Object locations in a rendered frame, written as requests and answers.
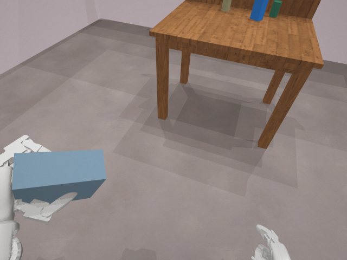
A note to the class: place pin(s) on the robot left hand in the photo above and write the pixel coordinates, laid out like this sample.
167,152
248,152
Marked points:
37,210

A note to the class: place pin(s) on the robot left forearm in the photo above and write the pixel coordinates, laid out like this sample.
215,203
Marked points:
10,245

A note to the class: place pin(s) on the sponge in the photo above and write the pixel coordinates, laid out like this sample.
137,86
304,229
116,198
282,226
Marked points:
47,176

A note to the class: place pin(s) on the table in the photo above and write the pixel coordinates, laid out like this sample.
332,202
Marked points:
286,44

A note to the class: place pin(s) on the robot right hand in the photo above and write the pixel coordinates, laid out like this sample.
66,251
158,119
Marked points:
276,250

